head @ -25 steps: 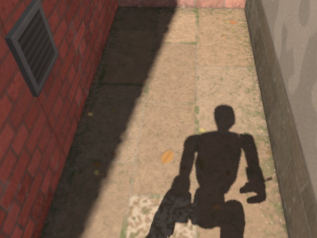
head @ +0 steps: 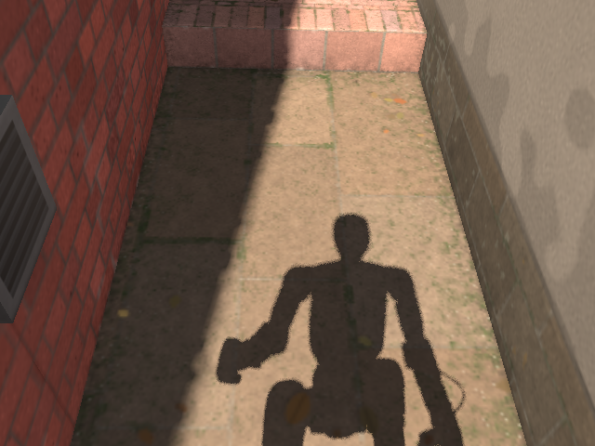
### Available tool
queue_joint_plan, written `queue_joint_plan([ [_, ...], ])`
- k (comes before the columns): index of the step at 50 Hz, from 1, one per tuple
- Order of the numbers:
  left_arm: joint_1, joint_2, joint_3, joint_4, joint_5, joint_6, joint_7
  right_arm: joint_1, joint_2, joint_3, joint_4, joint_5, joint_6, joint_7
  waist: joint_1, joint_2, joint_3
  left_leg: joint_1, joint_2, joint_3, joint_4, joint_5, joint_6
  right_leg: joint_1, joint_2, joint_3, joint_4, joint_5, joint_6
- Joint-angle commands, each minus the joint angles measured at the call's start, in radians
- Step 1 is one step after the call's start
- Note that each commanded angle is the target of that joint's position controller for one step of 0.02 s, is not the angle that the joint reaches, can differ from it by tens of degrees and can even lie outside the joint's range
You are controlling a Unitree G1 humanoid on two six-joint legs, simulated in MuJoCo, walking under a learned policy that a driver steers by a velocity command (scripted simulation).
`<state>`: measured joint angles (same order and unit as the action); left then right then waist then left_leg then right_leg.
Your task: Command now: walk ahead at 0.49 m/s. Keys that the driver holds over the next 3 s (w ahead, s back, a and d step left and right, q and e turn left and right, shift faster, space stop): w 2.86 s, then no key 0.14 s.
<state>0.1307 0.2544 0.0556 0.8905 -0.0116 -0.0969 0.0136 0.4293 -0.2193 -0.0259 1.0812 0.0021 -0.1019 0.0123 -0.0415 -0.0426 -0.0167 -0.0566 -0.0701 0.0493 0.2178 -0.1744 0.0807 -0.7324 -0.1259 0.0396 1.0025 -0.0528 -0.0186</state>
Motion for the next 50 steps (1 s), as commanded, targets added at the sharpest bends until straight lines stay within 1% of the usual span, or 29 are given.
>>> queue_joint_plan([
  [1, -0.065, 0.035, 0.013, -0.066, -0.001, -0.009, -0.01, 0.012, -0.143, -0.018, -0.047, 0.003, -0.003, -0.024, 0.027, 0.112, 0.101, -0.009, 0.282, -0.184, -0.12, 0.16, 0.097, -0.11, -0.001, 0.001, -0.127, 0.152, 0.02],
  [6, -0.178, 0.017, 0.001, -0.107, 0.007, -0.015, -0.035, 0.097, -0.152, -0.012, -0.037, 0.002, 0.008, -0.024, -0.019, 0.114, 0.137, 0.058, 0.273, -0.11, -0.112, 0.237, 0.082, -0.044, 0.053, -0.058, -0.317, 0.205, 0.023],
  [8, -0.237, 0.013, -0.002, -0.129, -0.003, -0.018, -0.06, 0.119, -0.133, -0.004, -0.023, 0.006, 0.023, -0.021, -0.033, 0.137, 0.171, 0.128, 0.289, -0.109, -0.073, 0.267, 0.089, -0.061, 0.071, -0.059, -0.386, 0.165, 0.01],
  [9, -0.259, 0.027, 0.001, -0.143, -0.019, -0.016, -0.074, 0.122, -0.115, 0.004, -0.032, -0.008, 0.028, -0.03, -0.04, 0.167, 0.184, 0.156, 0.292, -0.094, -0.07, 0.256, 0.092, -0.049, 0.078, -0.08, -0.409, 0.165, -0.003],
  [10, -0.282, 0.03, -0.004, -0.152, -0.014, -0.026, -0.081, 0.12, -0.131, 0.002, -0.029, 0.001, 0.032, -0.035, -0.047, 0.169, 0.196, 0.158, 0.293, -0.095, -0.06, 0.248, 0.083, -0.024, 0.078, -0.084, -0.444, 0.113, -0.01],
  [12, -0.222, 0.057, 0.002, -0.139, 0.002, -0.029, -0.094, 0.072, -0.203, -0.02, -0.052, 0.001, 0.04, -0.043, 0.006, 0.172, 0.147, 0.174, 0.316, -0.101, 0.038, 0.465, 0.069, 0.116, 0.118, -0.108, -0.482, 0.003, -0.033],
  [13, -0.165, 0.073, 0.009, -0.127, -0.001, -0.029, -0.085, 0.065, -0.222, -0.028, -0.055, 0.019, 0.035, -0.044, 0.047, 0.202, 0.102, 0.181, 0.32, -0.102, 0.119, 0.616, 0.065, 0.221, 0.14, -0.111, -0.508, 0.004, -0.049],
  [14, 0.042, 0.119, 0.034, -0.062, -0.005, -0.027, -0.07, 0.048, -0.218, -0.028, -0.066, 0.002, 0.037, -0.043, 0.143, 0.218, 0.003, 0.152, 0.281, -0.069, 0.298, 0.783, 0.046, 0.437, 0.182, -0.132, -0.5, 0.016, -0.076],
  [15, 0.248, 0.219, 0.066, 0.014, -0.002, -0.02, -0.053, 0.037, -0.189, -0.019, -0.076, -0.007, 0.029, -0.045, 0.204, 0.178, -0.143, -0.007, 0.231, -0.044, 0.572, 0.602, -0.002, 0.741, 0.083, -0.017, -0.448, 0.048, -0.111],
  [16, 0.389, 0.335, 0.091, 0.054, 0.026, -0.014, -0.048, 0.233, -0.066, 0.006, -0.083, 0.01, 0.002, -0.031, 0.128, -0.117, -0.362, -0.361, 0.052, -0.063, 0.996, 0.145, -0.062, 1.122, -0.211, 0.508, -0.483, -0.17, -0.309],
  [17, 0.405, 0.22, 0.057, 0.074, 0.032, -0.025, -0.057, 0.218, -0.089, -0.002, -0.068, 0.055, -0.028, -0.031, 0.134, -0.189, -0.437, -0.475, -0.008, -0.244, 1.158, -0.367, -0.044, 1.14, -0.275, 0.769, -0.685, -0.309, -0.331],
  [18, 0.31, 0.183, 0.042, 0.06, 0.022, -0.031, -0.054, 0.098, -0.147, -0.02, -0.111, 0.073, -0.045, -0.031, 0.125, -0.188, -0.242, -0.57, 0.05, -0.244, 1.222, -0.348, -0.037, 1.003, -0.234, 0.633, -0.719, -0.303, -0.258],
  [19, 0.205, 0.148, 0.03, 0.036, 0.018, -0.032, -0.05, 0.009, -0.159, -0.021, -0.137, 0.067, -0.048, -0.037, 0.105, -0.098, -0.13, -0.57, 0.104, -0.201, 1.196, -0.274, -0.034, 0.844, -0.201, 0.474, -0.734, -0.189, -0.217],
  [20, 0.128, 0.128, 0.023, 0.022, 0.022, -0.036, -0.049, -0.048, -0.163, -0.03, -0.146, 0.046, -0.046, -0.046, 0.078, -0.015, -0.051, -0.535, 0.146, -0.183, 1.125, -0.186, -0.034, 0.683, -0.169, 0.354, -0.762, -0.064, -0.2],
  [21, 0.093, 0.112, 0.017, 0.021, 0.028, -0.043, -0.046, -0.048, -0.162, -0.041, -0.143, 0.036, -0.03, -0.052, 0.044, -0.001, -0.023, -0.471, 0.183, -0.183, 1.066, -0.126, -0.034, 0.59, -0.137, 0.275, -0.786, -0.001, -0.184],
  [26, 0.172, 0.13, 0.012, 0.073, 0.02, -0.035, -0.024, -0.101, -0.097, -0.044, -0.171, 0.028, 0.013, -0.052, 0.024, -0.041, 0.065, -0.566, 0.228, -0.131, 0.859, -0.024, -0.065, 0.552, -0.103, 0.158, -0.889, -0.005, -0.208],
  [33, 0.255, 0.159, 0.015, 0.079, 0.008, -0.015, -0.009, -0.34, -0.086, -0.037, -0.248, 0.026, 0.01, -0.024, 0.075, -0.048, 0.123, -0.616, 0.188, -0.068, 0.503, 0.315, -0.099, 0.604, -0.073, 0.033, -0.903, 0.002, -0.158],
  [35, 0.248, 0.191, 0.026, 0.072, -0.01, -0.006, -0.002, -0.429, -0.085, -0.024, -0.273, 0.036, 0.003, -0.013, 0.097, -0.021, 0.149, -0.582, 0.182, -0.051, 0.411, 0.325, -0.094, 0.602, -0.077, 0.009, -0.904, -0.015, -0.147],
  [37, 0.247, 0.151, 0.011, 0.073, 0.0, -0.007, -0.003, -0.448, -0.123, -0.029, -0.287, 0.037, 0.013, 0.008, 0.113, -0.074, 0.132, -0.531, 0.177, -0.045, 0.353, 0.33, -0.071, 0.657, -0.072, -0.014, -0.889, -0.024, -0.141],
  [39, 0.263, 0.199, 0.023, 0.093, -0.012, -0.001, -0.011, -0.365, -0.153, -0.035, -0.266, 0.014, 0.014, 0.025, 0.081, -0.06, 0.114, -0.409, 0.163, -0.048, 0.333, 0.24, -0.055, 0.696, -0.111, 0.006, -0.858, -0.009, -0.147],
  [41, 0.215, 0.211, 0.037, 0.076, -0.003, 0.013, -0.012, -0.164, -0.241, -0.074, -0.199, 0.006, 0.008, 0.014, -0.028, -0.086, 0.023, -0.205, 0.112, -0.02, 0.358, 0.1, -0.042, 0.712, -0.069, -0.023, -0.63, 0.213, -0.102],
  [42, 0.229, 0.165, 0.022, 0.076, 0.008, 0.018, -0.013, -0.02, -0.267, -0.09, -0.145, -0.007, 0.012, 0.002, -0.098, -0.01, -0.038, -0.043, 0.122, -0.026, 0.345, 0.08, -0.039, 0.626, 0.005, -0.067, -0.366, 0.123, -0.05],
  [43, 0.36, 0.04, -0.009, 0.058, 0.03, 0.005, -0.008, 0.053, -0.382, -0.106, -0.132, -0.015, 0.015, -0.003, -0.039, 0.287, -0.16, 0.17, 0.334, -0.362, 0.349, 0.081, 0.041, 0.414, 0.102, -0.078, 0.013, -0.24, -0.006],
  [44, 0.492, -0.016, -0.019, 0.073, -0.034, -0.021, -0.003, 0.109, -0.366, -0.097, -0.111, -0.018, 0.008, 0.017, 0.005, 0.5, -0.307, 0.306, 0.484, -0.824, 0.08, -0.322, 0.174, 0.206, 0.217, 0.06, 0.261, -0.57, -0.009],
  [45, 0.39, 0.095, 0.004, 0.065, -0.062, -0.036, 0.001, 0.071, -0.274, -0.073, -0.119, -0.004, -0.01, 0.028, -0.021, 0.339, -0.21, 0.219, 0.456, -0.824, 0.008, -0.481, 0.128, 0.11, 0.165, 0.158, 0.371, -0.517, -0.028],
  [46, 0.277, 0.134, 0.016, 0.029, -0.065, -0.038, 0.003, -0.018, -0.241, -0.062, -0.134, 0.0, -0.018, 0.029, -0.017, 0.264, -0.089, 0.113, 0.432, -0.677, 0.015, -0.401, 0.087, 0.052, 0.115, 0.108, 0.376, -0.435, -0.047],
  [47, 0.215, 0.137, 0.016, 0.011, -0.035, -0.036, 0.014, -0.121, -0.233, -0.055, -0.159, -0.013, -0.023, 0.026, 0.004, 0.163, -0.036, -0.006, 0.396, -0.553, 0.009, -0.244, 0.074, 0.079, 0.06, 0.082, 0.323, -0.325, -0.048],
  [48, 0.203, 0.137, 0.026, 0.009, -0.021, -0.027, 0.02, -0.189, -0.215, -0.049, -0.166, -0.022, -0.028, 0.019, 0.038, 0.152, -0.016, -0.089, 0.367, -0.465, 0.004, -0.137, 0.074, 0.131, 0.016, 0.087, 0.247, -0.235, -0.045],
  [50, 0.223, 0.111, 0.03, 0.018, -0.019, -0.004, 0.017, -0.197, -0.178, -0.035, -0.15, -0.022, -0.029, 0.009, 0.059, 0.168, -0.003, -0.12, 0.319, -0.365, -0.039, -0.036, 0.076, 0.19, -0.012, 0.077, 0.16, -0.178, -0.034],
])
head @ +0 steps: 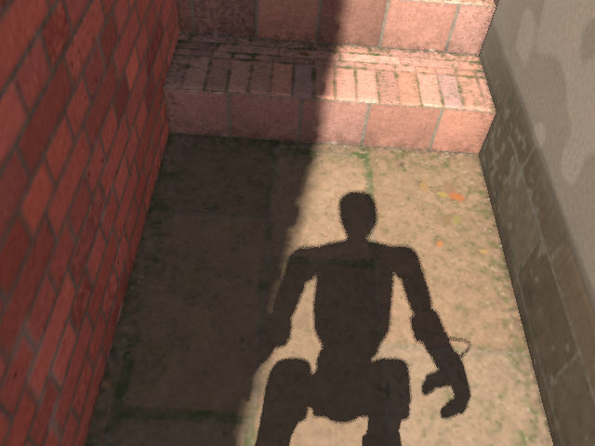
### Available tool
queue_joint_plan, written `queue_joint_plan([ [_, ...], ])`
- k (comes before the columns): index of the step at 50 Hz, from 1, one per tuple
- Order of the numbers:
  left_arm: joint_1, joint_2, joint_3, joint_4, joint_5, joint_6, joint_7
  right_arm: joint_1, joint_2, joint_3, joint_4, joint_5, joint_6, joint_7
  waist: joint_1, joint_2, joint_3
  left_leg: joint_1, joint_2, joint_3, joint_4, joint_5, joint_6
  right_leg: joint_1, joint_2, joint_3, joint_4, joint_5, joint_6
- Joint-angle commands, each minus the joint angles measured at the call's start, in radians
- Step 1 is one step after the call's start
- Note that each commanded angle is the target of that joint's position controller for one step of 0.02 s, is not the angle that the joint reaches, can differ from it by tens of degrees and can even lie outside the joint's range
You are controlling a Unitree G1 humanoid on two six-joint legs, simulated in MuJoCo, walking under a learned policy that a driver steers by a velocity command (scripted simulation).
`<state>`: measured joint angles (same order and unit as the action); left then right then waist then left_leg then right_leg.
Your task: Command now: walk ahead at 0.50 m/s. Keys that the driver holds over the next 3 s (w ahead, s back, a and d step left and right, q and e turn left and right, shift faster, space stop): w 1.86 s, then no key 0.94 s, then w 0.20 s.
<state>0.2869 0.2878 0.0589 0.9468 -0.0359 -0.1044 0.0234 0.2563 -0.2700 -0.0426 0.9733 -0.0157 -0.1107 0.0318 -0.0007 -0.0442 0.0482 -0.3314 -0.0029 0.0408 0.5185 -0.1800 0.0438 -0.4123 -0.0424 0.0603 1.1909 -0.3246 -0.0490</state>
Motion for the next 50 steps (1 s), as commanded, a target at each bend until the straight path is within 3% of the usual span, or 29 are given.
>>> queue_joint_plan([
  [1, 0.068, 0.062, 0.027, -0.037, 0.002, 0.012, 0.008, 0.002, -0.128, -0.016, -0.027, 0.0, -0.02, -0.015, 0.018, 0.165, -0.056, 0.165, 0.246, -0.322, -0.358, -0.004, 0.122, -0.144, -0.098, 0.044, -0.064, 0.102, 0.004],
  [4, -0.027, 0.05, 0.031, -0.074, 0.011, 0.024, 0.01, 0.079, -0.155, -0.022, 0.003, 0.012, -0.014, -0.031, -0.006, 0.139, 0.002, 0.22, 0.254, -0.269, -0.407, 0.013, 0.144, -0.275, -0.103, 0.017, -0.179, 0.203, 0.041],
  [7, -0.113, 0.039, 0.032, -0.105, 0.009, 0.026, 0.003, 0.117, -0.157, -0.021, 0.01, 0.013, -0.002, -0.042, -0.021, 0.138, 0.033, 0.268, 0.254, -0.225, -0.429, 0.025, 0.133, -0.365, -0.103, 0.002, -0.296, 0.33, 0.066],
  [12, -0.228, 0.024, 0.023, -0.139, 0.007, 0.018, -0.024, 0.162, -0.152, -0.016, 0.015, 0.016, 0.01, -0.049, -0.043, 0.137, 0.075, 0.287, 0.242, -0.127, -0.428, 0.089, 0.117, -0.354, -0.073, -0.039, -0.458, 0.489, 0.073],
  [16, -0.316, 0.024, 0.011, -0.182, 0.003, 0.008, -0.054, 0.189, -0.164, -0.021, 0.023, 0.025, 0.025, -0.048, -0.057, 0.138, 0.115, 0.339, 0.273, -0.087, -0.395, 0.121, 0.113, -0.323, -0.049, -0.06, -0.555, 0.454, 0.057],
  [19, -0.306, 0.048, 0.011, -0.206, 0.009, 0.004, -0.069, 0.153, -0.193, -0.035, 0.02, 0.04, 0.034, -0.047, -0.02, 0.155, 0.109, 0.383, 0.308, -0.07, -0.333, 0.234, 0.092, -0.233, -0.028, -0.073, -0.615, 0.332, 0.017],
  [20, -0.255, 0.067, 0.019, -0.2, 0.012, 0.003, -0.07, 0.126, -0.206, -0.039, 0.015, 0.042, 0.036, -0.048, 0.017, 0.168, 0.078, 0.389, 0.305, -0.055, -0.276, 0.376, 0.077, -0.141, -0.006, -0.089, -0.633, 0.293, 0.001],
  [21, -0.154, 0.097, 0.035, -0.177, 0.026, -0.005, -0.071, 0.112, -0.231, -0.049, 0.015, 0.034, 0.046, -0.049, 0.083, 0.193, 0.008, 0.386, 0.272, -0.026, -0.129, 0.561, 0.054, -0.001, 0.027, -0.103, -0.637, 0.245, -0.022],
  [22, 0.04, 0.138, 0.059, -0.116, 0.034, 0.001, -0.07, 0.119, -0.212, -0.044, 0.015, 0.024, 0.054, -0.052, 0.165, 0.132, -0.111, 0.329, 0.243, -0.012, 0.08, 0.68, 0.036, 0.233, 0.073, -0.121, -0.633, 0.25, -0.05],
  [23, 0.198, 0.251, 0.086, -0.078, 0.027, 0.016, -0.066, 0.163, -0.117, -0.012, -0.014, 0.005, 0.056, -0.047, 0.188, -0.019, -0.268, 0.131, 0.167, 0.016, 0.438, 0.366, -0.006, 0.527, -0.118, 0.129, -0.623, 0.222, -0.118],
  [24, 0.168, 0.326, 0.086, -0.061, 0.041, 0.003, -0.082, 0.361, 0.061, 0.029, -0.013, 0.015, 0.041, -0.042, 0.03, -0.364, -0.426, -0.181, -0.068, -0.083, 0.779, -0.383, -0.036, 0.767, -0.344, 0.666, -0.829, -0.021, -0.268],
  [25, 0.161, 0.192, 0.052, -0.068, 0.032, -0.004, -0.081, 0.25, -0.082, -0.005, -0.015, 0.064, 0.011, -0.048, 0.082, -0.199, -0.407, -0.239, -0.011, -0.215, 0.856, -0.361, -0.018, 0.688, -0.335, 0.725, -0.922, -0.103, -0.21],
  [26, 0.127, 0.175, 0.048, -0.05, 0.034, -0.012, -0.072, 0.15, -0.111, -0.018, -0.045, 0.09, -0.011, -0.053, 0.067, -0.11, -0.268, -0.276, 0.027, -0.205, 0.857, -0.293, -0.001, 0.561, -0.315, 0.603, -0.91, -0.075, -0.148],
  [27, 0.053, 0.167, 0.037, -0.061, 0.048, -0.019, -0.068, 0.098, -0.119, -0.02, -0.063, 0.078, -0.019, -0.066, 0.047, -0.036, -0.178, -0.254, 0.065, -0.185, 0.788, -0.217, 0.001, 0.434, -0.268, 0.467, -0.925, 0.061, -0.127],
  [28, 0.002, 0.156, 0.033, -0.063, 0.059, -0.022, -0.061, 0.07, -0.125, -0.029, -0.064, 0.047, -0.02, -0.074, 0.023, -0.017, -0.112, -0.225, 0.099, -0.178, 0.742, -0.154, -0.005, 0.317, -0.244, 0.372, -0.945, 0.165, -0.117],
  [29, -0.03, 0.135, 0.024, -0.064, 0.066, -0.027, -0.055, 0.087, -0.124, -0.036, -0.057, 0.047, -0.008, -0.073, -0.008, -0.029, -0.103, -0.171, 0.13, -0.188, 0.704, -0.099, -0.004, 0.26, -0.223, 0.317, -0.961, 0.226, -0.11],
  [31, -0.019, 0.109, 0.014, -0.044, 0.057, -0.03, -0.047, 0.096, -0.094, -0.039, -0.054, 0.048, 0.012, -0.069, -0.023, -0.038, -0.082, -0.172, 0.144, -0.174, 0.628, -0.061, -0.004, 0.261, -0.201, 0.251, -1.01, 0.258, -0.124],
  [34, 0.043, 0.123, 0.014, -0.013, 0.039, -0.023, -0.032, 0.002, -0.075, -0.044, -0.086, 0.04, 0.031, -0.066, -0.006, -0.025, -0.014, -0.299, 0.152, -0.141, 0.511, 0.018, -0.029, 0.295, -0.2, 0.194, -1.067, 0.221, -0.138],
  [36, 0.08, 0.13, 0.014, 0.0, 0.037, -0.013, -0.022, -0.075, -0.07, -0.047, -0.115, 0.038, 0.034, -0.063, 0.012, -0.029, 0.021, -0.401, 0.154, -0.126, 0.43, 0.11, -0.047, 0.336, -0.198, 0.169, -1.089, 0.206, -0.131],
  [44, 0.164, 0.114, -0.004, 0.022, 0.04, 0.01, -0.007, -0.258, -0.044, -0.036, -0.18, 0.042, 0.017, -0.024, 0.053, -0.043, 0.068, -0.442, 0.108, -0.059, 0.176, 0.386, -0.057, 0.413, -0.166, 0.016, -1.08, 0.365, -0.094],
  [48, 0.203, 0.113, -0.007, 0.038, 0.038, 0.027, -0.015, -0.354, -0.024, -0.018, -0.228, 0.046, 0.005, 0.005, 0.076, -0.041, 0.111, -0.418, 0.067, -0.006, 0.088, 0.33, -0.039, 0.477, -0.187, -0.028, -1.037, 0.497, -0.111],
  [50, 0.206, 0.138, 0.003, 0.041, 0.021, 0.041, -0.011, -0.399, -0.008, -0.006, -0.258, 0.048, 0.003, 0.016, 0.076, -0.032, 0.119, -0.38, 0.041, 0.017, 0.015, 0.249, -0.012, 0.519, -0.212, -0.026, -1.002, 0.606, -0.111],
])
Over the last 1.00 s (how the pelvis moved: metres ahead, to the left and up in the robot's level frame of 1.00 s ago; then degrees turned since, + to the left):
0.60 0.03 -0.01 0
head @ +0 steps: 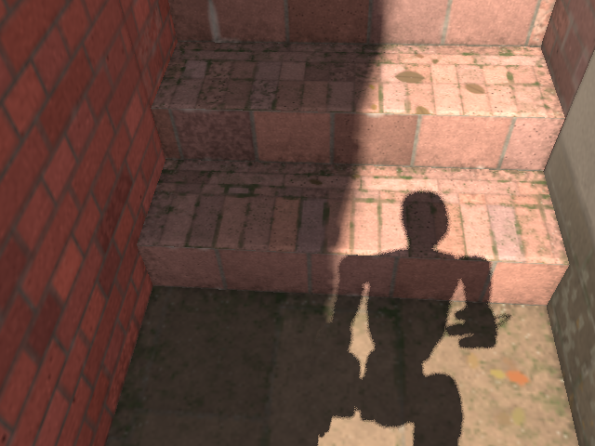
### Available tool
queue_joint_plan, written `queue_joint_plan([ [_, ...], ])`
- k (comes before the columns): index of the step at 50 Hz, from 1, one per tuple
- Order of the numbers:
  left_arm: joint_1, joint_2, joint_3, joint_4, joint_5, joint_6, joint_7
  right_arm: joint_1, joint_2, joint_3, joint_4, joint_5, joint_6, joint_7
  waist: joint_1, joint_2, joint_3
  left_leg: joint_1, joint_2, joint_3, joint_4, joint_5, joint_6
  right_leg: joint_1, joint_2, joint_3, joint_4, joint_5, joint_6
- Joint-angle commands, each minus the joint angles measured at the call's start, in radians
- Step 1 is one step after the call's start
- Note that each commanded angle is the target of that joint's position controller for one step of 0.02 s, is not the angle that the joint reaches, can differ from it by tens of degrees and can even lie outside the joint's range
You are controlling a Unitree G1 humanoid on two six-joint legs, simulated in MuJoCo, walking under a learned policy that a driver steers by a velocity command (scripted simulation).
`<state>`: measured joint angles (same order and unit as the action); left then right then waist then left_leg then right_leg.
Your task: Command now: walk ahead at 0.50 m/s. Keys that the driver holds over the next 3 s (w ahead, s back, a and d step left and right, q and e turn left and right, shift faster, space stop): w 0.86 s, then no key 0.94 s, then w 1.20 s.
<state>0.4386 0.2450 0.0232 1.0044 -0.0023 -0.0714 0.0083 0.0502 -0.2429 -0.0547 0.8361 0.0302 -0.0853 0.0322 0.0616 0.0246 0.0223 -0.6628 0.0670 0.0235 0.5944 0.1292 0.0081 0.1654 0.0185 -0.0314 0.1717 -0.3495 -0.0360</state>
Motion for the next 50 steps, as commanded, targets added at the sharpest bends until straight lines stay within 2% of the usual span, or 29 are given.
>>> queue_joint_plan([
  [1, 0.031, 0.187, 0.041, -0.011, -0.022, 0.011, 0.017, -0.168, -0.057, -0.002, -0.118, 0.008, -0.026, 0.023, -0.009, -0.112, 0.138, -0.021, -0.028, 0.043, -0.094, -0.089, 0.039, -0.027, -0.282, 0.054, 0.049, 0.711, -0.108],
  [2, 0.015, 0.176, 0.036, -0.018, -0.016, 0.01, 0.018, -0.103, -0.095, -0.016, -0.107, 0.018, -0.021, 0.025, -0.034, -0.177, 0.08, 0.081, -0.055, 0.055, -0.095, -0.091, 0.061, 0.0, -0.278, 0.057, 0.099, 0.86, -0.099],
  [3, 0.012, 0.201, 0.042, -0.012, -0.004, 0.009, 0.021, 0.045, -0.151, -0.038, -0.063, -0.011, -0.018, 0.02, -0.096, -0.226, -0.01, 0.25, -0.099, 0.064, -0.097, -0.105, 0.074, 0.02, -0.25, 0.04, 0.219, 1.047, -0.076],
  [4, -0.003, 0.23, 0.049, -0.011, 0.005, 0.019, 0.015, 0.249, -0.202, -0.061, -0.006, -0.013, -0.018, 0.0, -0.196, -0.228, -0.1, 0.51, -0.102, 0.071, -0.093, -0.134, 0.091, -0.076, -0.191, 0.013, 0.43, 1.034, -0.056],
  [5, 0.06, 0.174, 0.035, -0.037, 0.043, 0.016, 0.014, 0.387, -0.306, -0.08, 0.049, -0.045, -0.023, -0.005, -0.185, -0.042, -0.287, 0.836, 0.112, -0.182, -0.004, -0.046, 0.145, -0.299, -0.123, 0.011, 0.745, 0.607, -0.034],
  [6, 0.316, 0.044, 0.022, -0.003, -0.011, -0.01, 0.001, 0.509, -0.344, -0.085, 0.086, -0.146, -0.009, -0.02, -0.107, 0.272, -0.418, 1.067, 0.434, -0.705, -0.144, -0.117, 0.35, -0.602, 0.101, 0.041, 1.189, -0.267, -0.03],
  [7, 0.141, 0.129, 0.047, 0.005, 0.01, -0.033, 0.003, 0.484, -0.274, -0.076, 0.08, -0.08, -0.001, -0.021, -0.159, 0.083, -0.368, 0.942, 0.344, -0.739, -0.254, -0.305, 0.31, -0.672, 0.08, 0.209, 1.256, -0.193, -0.056],
  [8, 0.012, 0.12, 0.048, -0.05, 0.008, -0.052, -0.004, 0.326, -0.231, -0.06, 0.062, -0.067, 0.005, -0.03, -0.119, 0.114, -0.186, 0.778, 0.287, -0.542, -0.288, -0.43, 0.249, -0.737, -0.002, 0.179, 1.196, -0.082, -0.068],
  [9, -0.068, 0.109, 0.042, -0.065, 0.021, -0.064, -0.009, 0.244, -0.167, -0.043, 0.051, -0.067, 0.006, -0.037, -0.11, 0.062, -0.102, 0.644, 0.242, -0.435, -0.333, -0.375, 0.219, -0.724, -0.038, 0.157, 1.099, 0.025, -0.07],
  [10, -0.1, 0.103, 0.041, -0.068, 0.041, -0.056, -0.011, 0.222, -0.139, -0.032, 0.057, -0.059, 0.007, -0.047, -0.098, 0.058, -0.059, 0.576, 0.212, -0.357, -0.358, -0.286, 0.207, -0.701, -0.059, 0.14, 1.049, 0.065, -0.064],
  [11, -0.074, 0.095, 0.04, -0.064, 0.052, -0.038, -0.013, 0.216, -0.113, -0.021, 0.069, -0.053, 0.008, -0.05, -0.071, 0.056, -0.061, 0.529, 0.185, -0.306, -0.379, -0.212, 0.198, -0.643, -0.064, 0.125, 1.016, 0.093, -0.051],
  [14, -0.063, 0.06, 0.034, -0.057, 0.056, -0.007, -0.021, 0.264, -0.119, -0.013, 0.101, -0.033, -0.015, -0.046, -0.045, 0.057, -0.062, 0.521, 0.17, -0.22, -0.415, -0.119, 0.208, -0.652, -0.077, 0.08, 0.932, 0.095, -0.021],
  [16, -0.144, 0.054, 0.031, -0.082, 0.054, 0.002, -0.03, 0.296, -0.12, -0.009, 0.12, -0.022, -0.024, -0.042, -0.053, 0.066, -0.008, 0.516, 0.163, -0.19, -0.465, -0.21, 0.205, -0.733, -0.104, 0.051, 0.838, 0.158, -0.003],
  [23, -0.388, 0.047, 0.023, -0.169, 0.039, 0.007, -0.055, 0.388, -0.118, -0.008, 0.14, -0.013, -0.032, -0.04, -0.089, 0.064, 0.066, 0.57, 0.155, -0.121, -0.524, -0.262, 0.163, -0.806, -0.105, 0.006, 0.545, 0.404, 0.027],
  [26, -0.422, 0.053, 0.025, -0.181, 0.034, -0.003, -0.056, 0.394, -0.139, -0.016, 0.14, -0.027, -0.03, -0.041, -0.073, 0.038, 0.09, 0.582, 0.169, -0.084, -0.505, -0.207, 0.149, -0.745, -0.101, 0.014, 0.452, 0.416, 0.015],
  [28, -0.441, 0.063, 0.026, -0.185, 0.049, -0.001, -0.061, 0.392, -0.143, -0.02, 0.15, -0.034, -0.027, -0.044, -0.07, 0.032, 0.096, 0.607, 0.178, -0.055, -0.471, -0.133, 0.134, -0.687, -0.091, 0.002, 0.39, 0.35, 0.003],
  [29, -0.424, 0.05, 0.025, -0.186, 0.047, -0.001, -0.062, 0.379, -0.124, -0.014, 0.148, -0.039, -0.024, -0.042, -0.066, 0.097, 0.093, 0.628, 0.165, -0.043, -0.432, -0.061, 0.128, -0.66, -0.08, -0.001, 0.374, 0.312, -0.007],
  [30, -0.402, 0.08, 0.036, -0.179, 0.046, -0.008, -0.057, 0.364, -0.127, -0.02, 0.148, -0.057, -0.017, -0.044, -0.06, 0.116, 0.087, 0.658, 0.157, -0.025, -0.368, 0.008, 0.109, -0.637, -0.076, -0.02, 0.344, 0.249, -0.023],
  [31, -0.341, 0.096, 0.044, -0.155, 0.035, -0.013, -0.052, 0.362, -0.163, -0.031, 0.148, -0.059, -0.01, -0.044, -0.04, 0.097, 0.029, 0.662, 0.14, -0.032, -0.235, 0.185, 0.102, -0.517, -0.039, -0.041, 0.323, 0.246, -0.029],
  [32, -0.178, 0.101, 0.048, -0.097, 0.041, -0.022, -0.04, 0.361, -0.151, -0.031, 0.161, -0.069, -0.002, -0.044, 0.013, 0.107, -0.059, 0.655, 0.07, 0.024, -0.038, 0.204, 0.082, -0.376, -0.013, -0.038, 0.244, 0.23, -0.047],
  [33, -0.031, 0.206, 0.074, -0.057, 0.057, -0.043, -0.015, 0.408, -0.094, -0.014, 0.124, -0.055, -0.013, -0.048, 0.029, -0.049, -0.162, 0.526, 0.02, 0.034, 0.215, -0.033, 0.07, -0.179, -0.205, 0.149, 0.253, 0.278, -0.074],
  [34, 0.067, 0.359, 0.11, -0.028, 0.05, -0.034, -0.001, 0.579, 0.009, 0.001, 0.134, -0.007, -0.021, -0.043, -0.024, -0.411, -0.275, 0.237, -0.165, 0.065, 0.543, -0.59, 0.047, 0.034, -0.465, 0.633, 0.106, 0.105, -0.209],
  [35, -0.01, 0.248, 0.089, -0.045, 0.028, -0.028, -0.009, 0.484, -0.09, -0.019, 0.161, -0.055, -0.022, -0.051, -0.028, -0.215, -0.218, 0.148, -0.11, -0.113, 0.63, -0.608, 0.078, -0.042, -0.4, 0.649, 0.061, -0.078, -0.16],
  [37, -0.184, 0.147, 0.065, -0.082, 0.028, -0.024, -0.004, 0.337, -0.076, -0.018, 0.131, -0.047, -0.043, -0.033, -0.052, -0.129, -0.08, 0.127, -0.034, -0.112, 0.565, -0.424, 0.096, -0.205, -0.306, 0.399, 0.028, 0.052, -0.109],
  [39, -0.18, 0.093, 0.045, -0.061, 0.017, -0.027, 0.01, 0.276, -0.052, -0.01, 0.125, -0.07, -0.027, -0.03, -0.052, -0.119, -0.054, 0.141, -0.008, -0.08, 0.486, -0.348, 0.076, -0.219, -0.256, 0.271, 0.007, 0.304, -0.097],
  [42, -0.113, 0.079, 0.029, -0.025, 0.008, -0.045, 0.011, 0.252, -0.034, -0.007, 0.13, -0.082, 0.0, -0.026, -0.058, -0.101, -0.076, 0.113, -0.028, -0.039, 0.487, -0.34, 0.048, -0.185, -0.247, 0.19, 0.024, 0.589, -0.123],
  [45, -0.077, 0.079, 0.017, -0.003, -0.006, -0.055, 0.011, 0.182, -0.015, 0.002, 0.113, -0.085, 0.01, -0.021, -0.06, -0.104, -0.035, 0.062, -0.022, -0.008, 0.386, -0.296, 0.014, -0.207, -0.237, 0.11, 0.034, 0.756, -0.135],
  [49, -0.074, 0.064, -0.005, 0.003, -0.004, -0.051, 0.012, 0.112, 0.007, 0.022, 0.102, -0.069, 0.017, -0.024, -0.068, -0.134, -0.034, 0.186, -0.053, 0.022, 0.136, -0.197, 0.004, -0.262, -0.204, 0.023, 0.079, 0.949, -0.108],
  [50, -0.042, 0.057, -0.007, 0.017, 0.0, -0.047, 0.016, 0.162, 0.022, 0.027, 0.132, -0.062, 0.022, -0.03, -0.069, -0.172, -0.063, 0.253, -0.073, 0.045, 0.142, -0.199, 0.007, -0.269, -0.205, 0.007, 0.102, 0.952, -0.118],
])
Over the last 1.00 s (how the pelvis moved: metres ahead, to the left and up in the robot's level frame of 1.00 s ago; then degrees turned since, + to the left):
0.58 -0.10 0.00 -1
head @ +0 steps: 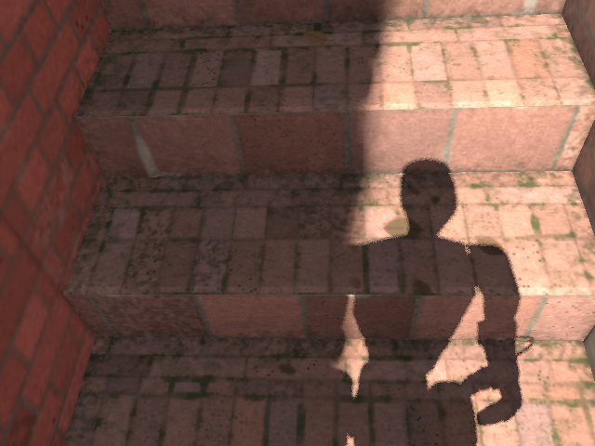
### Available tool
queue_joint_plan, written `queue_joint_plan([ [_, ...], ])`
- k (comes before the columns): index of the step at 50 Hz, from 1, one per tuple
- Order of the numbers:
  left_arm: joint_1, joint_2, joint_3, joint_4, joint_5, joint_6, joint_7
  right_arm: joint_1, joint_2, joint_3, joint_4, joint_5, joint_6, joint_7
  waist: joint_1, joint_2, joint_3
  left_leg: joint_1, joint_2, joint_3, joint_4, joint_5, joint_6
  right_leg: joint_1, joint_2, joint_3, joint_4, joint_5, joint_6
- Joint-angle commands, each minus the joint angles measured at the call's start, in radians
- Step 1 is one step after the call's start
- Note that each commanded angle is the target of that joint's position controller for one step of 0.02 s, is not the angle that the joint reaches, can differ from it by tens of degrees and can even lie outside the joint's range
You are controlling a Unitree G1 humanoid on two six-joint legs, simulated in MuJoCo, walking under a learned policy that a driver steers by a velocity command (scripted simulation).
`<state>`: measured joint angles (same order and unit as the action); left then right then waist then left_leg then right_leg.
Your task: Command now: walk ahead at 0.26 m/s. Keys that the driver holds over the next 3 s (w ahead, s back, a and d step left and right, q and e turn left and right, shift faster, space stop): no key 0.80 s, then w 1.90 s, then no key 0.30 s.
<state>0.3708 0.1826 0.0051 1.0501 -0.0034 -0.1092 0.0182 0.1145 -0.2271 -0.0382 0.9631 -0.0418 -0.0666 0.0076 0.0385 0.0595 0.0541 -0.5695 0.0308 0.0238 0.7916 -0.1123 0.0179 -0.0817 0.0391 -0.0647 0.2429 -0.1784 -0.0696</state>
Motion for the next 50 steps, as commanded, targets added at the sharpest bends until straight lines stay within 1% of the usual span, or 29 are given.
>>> queue_joint_plan([
  [1, 0.033, 0.112, 0.006, -0.025, -0.001, -0.007, 0.007, 0.091, -0.001, 0.011, 0.009, 0.012, 0.005, -0.01, -0.045, -0.198, -0.085, 0.19, -0.039, 0.041, -0.082, 0.054, 0.004, -0.04, -0.23, 0.046, 0.042, 0.772, -0.087],
  [3, 0.023, 0.112, 0.003, -0.025, 0.001, 0.0, 0.013, 0.122, -0.018, 0.005, 0.032, 0.004, 0.0, -0.022, -0.063, -0.197, -0.085, 0.233, -0.044, 0.035, -0.081, 0.001, 0.034, -0.03, -0.272, 0.103, 0.094, 0.761, -0.099],
  [4, -0.032, 0.089, -0.01, -0.051, 0.003, 0.005, 0.017, 0.197, 0.004, 0.009, 0.066, 0.005, 0.0, -0.03, -0.103, -0.175, -0.109, 0.331, -0.059, 0.059, -0.126, -0.011, 0.044, -0.063, -0.257, 0.065, 0.18, 0.914, -0.097],
  [5, -0.069, 0.112, -0.006, -0.062, -0.016, 0.011, 0.021, 0.264, 0.008, 0.008, 0.096, 0.006, -0.011, -0.039, -0.146, -0.15, -0.114, 0.432, -0.076, 0.067, -0.252, 0.073, 0.055, -0.096, -0.222, 0.045, 0.278, 0.972, -0.078],
  [6, -0.078, 0.141, 0.004, -0.067, -0.031, 0.015, 0.018, 0.312, -0.015, 0.002, 0.113, 0.012, -0.027, -0.045, -0.174, -0.126, -0.105, 0.503, -0.06, 0.032, -0.408, 0.215, 0.061, -0.117, -0.175, 0.047, 0.392, 0.844, -0.044],
  [7, -0.079, 0.133, 0.007, -0.095, -0.044, 0.014, 0.014, 0.364, -0.095, -0.012, 0.131, 0.008, -0.042, -0.051, -0.159, -0.028, -0.121, 0.64, 0.084, -0.119, -0.416, 0.721, 0.086, -0.243, -0.107, 0.046, 0.563, 0.419, 0.005],
  [8, 0.059, 0.021, -0.012, -0.077, -0.052, 0.033, 0.015, 0.361, -0.096, -0.003, 0.138, 0.016, -0.045, -0.047, -0.06, 0.106, -0.195, 0.673, 0.29, -0.265, -0.381, 1.227, 0.223, -0.276, -0.013, 0.054, 0.789, -0.358, 0.03],
  [9, 0.171, -0.015, -0.018, -0.027, -0.034, 0.071, 0.028, 0.29, -0.061, 0.01, 0.108, 0.04, -0.04, -0.038, -0.009, 0.046, -0.21, 0.535, 0.329, -0.286, -0.412, 1.03, 0.297, -0.2, -0.043, 0.124, 0.825, -0.414, 0.041],
  [10, 0.182, -0.008, -0.016, -0.012, -0.009, 0.094, 0.035, 0.177, -0.022, 0.019, 0.074, 0.048, -0.029, -0.033, 0.019, 0.018, -0.126, 0.373, 0.285, -0.268, -0.476, 0.715, 0.283, -0.151, -0.06, 0.121, 0.801, -0.406, 0.062],
  [11, 0.152, 0.002, -0.011, -0.016, 0.005, 0.112, 0.038, 0.087, 0.008, 0.032, 0.047, 0.038, -0.015, -0.034, 0.042, 0.014, -0.05, 0.247, 0.218, -0.218, -0.521, 0.471, 0.232, -0.11, -0.069, 0.107, 0.712, -0.4, 0.076],
  [12, 0.114, 0.02, -0.007, -0.027, 0.008, 0.129, 0.041, 0.062, 0.011, 0.039, 0.04, 0.017, -0.004, -0.043, 0.045, 0.042, 0.003, 0.198, 0.162, -0.17, -0.536, 0.349, 0.19, -0.103, -0.07, 0.084, 0.59, -0.392, 0.09],
  [13, 0.075, 0.028, -0.008, -0.038, 0.007, 0.144, 0.043, 0.095, -0.002, 0.037, 0.047, 0.009, 0.004, -0.053, 0.021, 0.076, 0.002, 0.215, 0.133, -0.159, -0.537, 0.267, 0.167, -0.094, -0.063, 0.062, 0.497, -0.366, 0.099],
  [14, 0.059, 0.019, -0.011, -0.034, 0.0, 0.147, 0.045, 0.132, -0.011, 0.034, 0.057, 0.016, 0.013, -0.059, -0.001, 0.071, -0.017, 0.252, 0.131, -0.175, -0.536, 0.235, 0.159, -0.081, -0.054, 0.051, 0.438, -0.311, 0.108],
  [16, 0.078, 0.007, -0.018, -0.02, -0.01, 0.138, 0.052, 0.163, -0.031, 0.024, 0.063, 0.035, 0.02, -0.065, 0.007, 0.04, -0.072, 0.3, 0.122, -0.172, -0.51, 0.189, 0.128, -0.015, -0.057, 0.036, 0.275, -0.152, 0.106],
  [17, 0.113, -0.017, -0.029, 0.003, -0.015, 0.132, 0.053, 0.18, -0.019, 0.02, 0.07, 0.043, 0.027, -0.061, 0.008, 0.02, -0.06, 0.272, 0.103, -0.152, -0.489, 0.103, 0.108, 0.028, -0.059, 0.031, 0.178, -0.018, 0.096],
  [19, 0.076, 0.039, -0.027, -0.002, 0.014, 0.119, 0.046, 0.211, 0.005, 0.019, 0.068, 0.047, 0.041, -0.052, -0.031, -0.052, -0.008, 0.247, 0.063, -0.162, -0.529, -0.194, 0.053, -0.023, -0.126, 0.109, 0.133, -0.012, 0.083],
  [20, 0.035, 0.032, -0.031, -0.006, 0.025, 0.116, 0.042, 0.229, 0.008, 0.019, 0.079, 0.042, 0.053, -0.052, -0.054, -0.109, 0.059, 0.298, 0.045, -0.148, -0.55, -0.256, 0.044, -0.136, -0.14, 0.133, 0.104, -0.123, 0.069],
  [21, 0.022, 0.019, -0.035, -0.007, 0.023, 0.11, 0.04, 0.232, -0.001, 0.017, 0.089, 0.037, 0.057, -0.053, -0.053, -0.114, 0.087, 0.33, 0.047, -0.151, -0.533, -0.218, 0.044, -0.164, -0.139, 0.139, 0.084, -0.136, 0.062],
  [22, -0.037, 0.136, 0.01, 0.015, 0.026, 0.099, 0.03, 0.137, -0.03, 0.001, 0.043, 0.063, 0.066, -0.054, -0.06, -0.135, 0.087, 0.341, 0.011, -0.112, -0.483, -0.181, 0.036, -0.203, -0.102, 0.105, 0.107, -0.139, 0.081],
  [23, -0.032, 0.13, 0.013, 0.014, 0.026, 0.088, 0.027, 0.15, -0.03, 0.001, 0.044, 0.059, 0.069, -0.057, -0.061, -0.11, 0.045, 0.363, 0.011, -0.103, -0.47, -0.129, 0.038, -0.194, -0.108, 0.113, 0.093, -0.107, 0.081],
  [25, 0.001, 0.077, 0.007, 0.042, 0.013, 0.07, 0.022, 0.189, -0.021, -0.003, 0.055, 0.056, 0.078, -0.06, -0.064, -0.094, 0.015, 0.392, 0.011, -0.099, -0.46, -0.031, 0.041, -0.18, -0.112, 0.12, 0.088, -0.049, 0.079],
  [26, 0.017, 0.071, 0.005, 0.053, 0.017, 0.066, 0.021, 0.178, -0.013, -0.004, 0.052, 0.061, 0.078, -0.062, -0.054, -0.089, 0.01, 0.395, 0.013, -0.099, -0.458, 0.008, 0.045, -0.168, -0.114, 0.117, 0.079, -0.028, 0.081],
  [33, 0.026, 0.096, 0.009, 0.078, 0.016, 0.06, 0.019, 0.166, -0.022, -0.016, 0.042, 0.057, 0.088, -0.065, -0.05, -0.068, -0.04, 0.46, 0.021, -0.098, -0.45, 0.134, 0.045, -0.141, -0.117, 0.117, 0.065, 0.065, 0.074],
  [41, 0.021, 0.109, 0.01, 0.087, 0.017, 0.06, 0.02, 0.152, -0.025, -0.019, 0.042, 0.055, 0.092, -0.064, -0.043, -0.062, -0.044, 0.458, 0.018, -0.099, -0.474, 0.074, 0.041, -0.119, -0.118, 0.114, 0.043, 0.009, 0.07],
  [42, 0.054, -0.027, -0.033, 0.082, -0.001, 0.078, 0.043, 0.239, 0.023, 0.007, 0.084, 0.018, 0.065, -0.063, -0.045, -0.033, -0.072, 0.48, 0.05, -0.114, -0.523, -0.043, 0.055, -0.084, -0.144, 0.146, 0.01, -0.068, 0.044],
  [44, 0.033, 0.021, -0.029, 0.061, 0.002, 0.091, 0.05, 0.199, -0.013, 0.001, 0.077, 0.021, 0.054, -0.056, -0.045, -0.036, 0.033, 0.398, 0.037, -0.145, -0.555, -0.26, 0.068, -0.117, -0.111, 0.125, 0.049, -0.163, 0.017],
  [46, 0.057, 0.047, -0.025, 0.047, 0.003, 0.087, 0.046, 0.159, -0.046, -0.005, 0.053, 0.03, 0.055, -0.05, -0.036, -0.018, 0.063, 0.353, 0.035, -0.167, -0.556, -0.387, 0.101, -0.139, -0.08, 0.101, 0.106, -0.231, -0.015],
  [48, 0.043, 0.044, -0.028, 0.013, 0.011, 0.08, 0.04, 0.149, -0.035, -0.005, 0.033, 0.037, 0.047, -0.044, -0.039, -0.05, 0.085, 0.312, 0.03, -0.163, -0.52, -0.4, 0.131, -0.144, -0.084, 0.113, 0.129, -0.209, -0.044],
  [50, 0.054, 0.045, -0.027, -0.012, 0.009, 0.066, 0.04, 0.147, -0.016, -0.005, 0.017, 0.029, 0.032, -0.041, -0.038, -0.116, 0.08, 0.295, 0.001, -0.127, -0.445, -0.344, 0.14, -0.141, -0.112, 0.165, 0.106, -0.226, -0.071],
])
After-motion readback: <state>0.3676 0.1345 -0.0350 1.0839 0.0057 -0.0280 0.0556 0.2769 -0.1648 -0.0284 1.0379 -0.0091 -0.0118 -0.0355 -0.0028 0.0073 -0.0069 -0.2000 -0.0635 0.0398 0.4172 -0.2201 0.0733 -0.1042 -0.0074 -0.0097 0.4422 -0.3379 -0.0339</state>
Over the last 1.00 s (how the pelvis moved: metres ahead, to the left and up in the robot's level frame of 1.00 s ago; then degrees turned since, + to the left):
0.56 -0.04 0.02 -1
